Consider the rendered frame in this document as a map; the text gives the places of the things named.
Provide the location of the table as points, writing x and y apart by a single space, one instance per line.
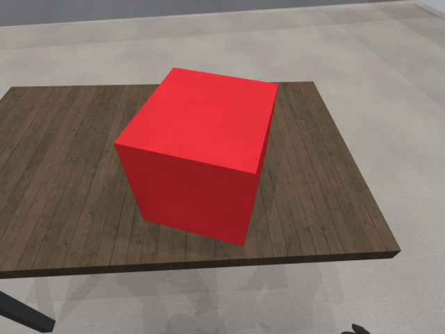
67 208

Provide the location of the carton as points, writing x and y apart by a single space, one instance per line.
194 153

